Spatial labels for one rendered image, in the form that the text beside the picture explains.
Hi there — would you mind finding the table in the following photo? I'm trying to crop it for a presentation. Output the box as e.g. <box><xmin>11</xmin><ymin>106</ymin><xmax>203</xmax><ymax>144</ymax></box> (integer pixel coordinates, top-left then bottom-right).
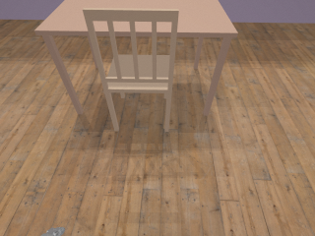
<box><xmin>34</xmin><ymin>0</ymin><xmax>238</xmax><ymax>116</ymax></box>

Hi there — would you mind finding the chair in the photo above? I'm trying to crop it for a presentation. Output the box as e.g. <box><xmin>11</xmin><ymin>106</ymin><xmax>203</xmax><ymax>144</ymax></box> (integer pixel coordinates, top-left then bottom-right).
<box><xmin>83</xmin><ymin>8</ymin><xmax>179</xmax><ymax>132</ymax></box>

